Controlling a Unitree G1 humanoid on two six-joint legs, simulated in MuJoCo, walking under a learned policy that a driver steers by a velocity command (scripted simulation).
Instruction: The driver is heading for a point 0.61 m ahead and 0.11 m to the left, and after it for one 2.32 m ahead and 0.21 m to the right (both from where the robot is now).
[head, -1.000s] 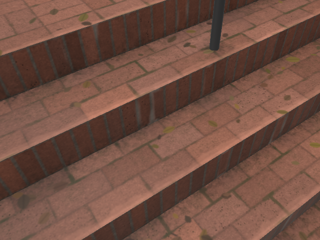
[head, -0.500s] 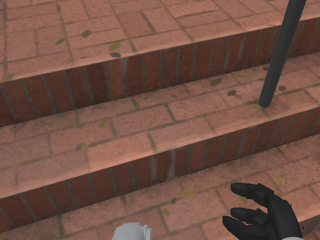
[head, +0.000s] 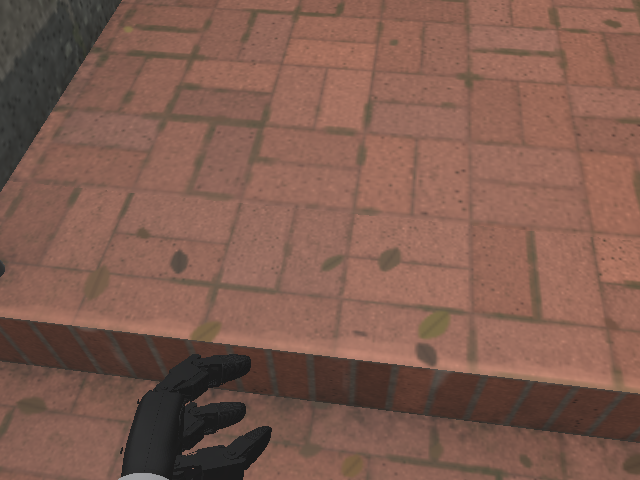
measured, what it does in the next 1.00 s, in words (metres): climbs, turning left: left foot 0.17 m higher, then right foot 0.17 m higher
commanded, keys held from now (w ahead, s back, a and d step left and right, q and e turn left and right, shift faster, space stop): w+q+shift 0.40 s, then q+shift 0.04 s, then e+shift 0.34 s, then w+e+shift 0.22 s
